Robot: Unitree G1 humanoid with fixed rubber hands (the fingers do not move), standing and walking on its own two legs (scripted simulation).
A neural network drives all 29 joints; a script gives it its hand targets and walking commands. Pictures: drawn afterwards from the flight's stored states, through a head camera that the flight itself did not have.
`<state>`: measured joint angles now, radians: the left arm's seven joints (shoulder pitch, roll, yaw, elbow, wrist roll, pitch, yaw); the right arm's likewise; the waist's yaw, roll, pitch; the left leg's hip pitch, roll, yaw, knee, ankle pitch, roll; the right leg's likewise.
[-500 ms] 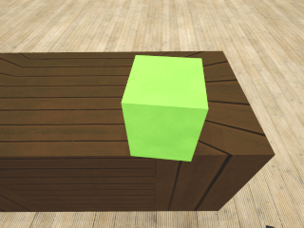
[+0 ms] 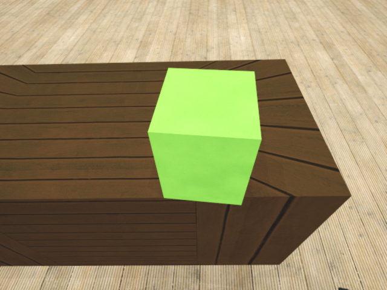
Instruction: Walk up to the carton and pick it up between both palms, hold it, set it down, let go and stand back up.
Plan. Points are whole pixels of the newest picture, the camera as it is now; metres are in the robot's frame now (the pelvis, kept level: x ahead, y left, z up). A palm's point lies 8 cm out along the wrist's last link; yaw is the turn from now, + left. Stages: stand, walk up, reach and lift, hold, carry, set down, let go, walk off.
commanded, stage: stand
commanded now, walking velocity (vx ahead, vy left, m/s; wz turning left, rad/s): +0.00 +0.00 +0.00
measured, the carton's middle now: (206, 139) +0.44 -0.01 +0.05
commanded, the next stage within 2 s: none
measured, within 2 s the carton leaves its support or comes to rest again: neither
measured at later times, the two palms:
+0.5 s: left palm out of the picture +0.08 +0.30 -0.12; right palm out of the picture +0.08 -0.31 -0.11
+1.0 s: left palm out of the picture +0.07 +0.30 -0.12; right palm out of the picture +0.08 -0.32 -0.11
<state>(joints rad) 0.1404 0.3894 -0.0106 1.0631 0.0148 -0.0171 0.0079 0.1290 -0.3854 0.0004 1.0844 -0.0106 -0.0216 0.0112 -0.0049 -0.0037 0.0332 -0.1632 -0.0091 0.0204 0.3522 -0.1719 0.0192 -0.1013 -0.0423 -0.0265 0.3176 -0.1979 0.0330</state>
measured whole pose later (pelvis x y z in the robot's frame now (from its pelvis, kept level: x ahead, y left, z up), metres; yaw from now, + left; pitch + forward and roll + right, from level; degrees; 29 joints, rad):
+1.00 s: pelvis +0.00 +0.00 +0.00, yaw +1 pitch -1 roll +0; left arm 0.12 0.38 0.00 1.09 0.01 -0.02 0.00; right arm 0.12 -0.39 -0.01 1.09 -0.01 -0.02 0.01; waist 0.01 -0.01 0.04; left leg -0.15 -0.01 0.01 0.34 -0.16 0.01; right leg -0.08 -0.04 -0.04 0.31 -0.20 0.03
